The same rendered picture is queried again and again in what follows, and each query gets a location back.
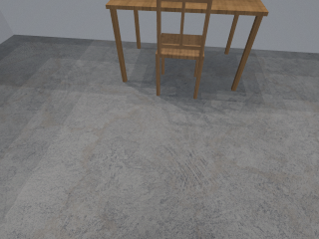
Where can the chair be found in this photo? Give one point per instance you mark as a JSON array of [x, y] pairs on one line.
[[181, 46]]

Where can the table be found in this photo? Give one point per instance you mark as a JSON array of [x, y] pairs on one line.
[[224, 7]]

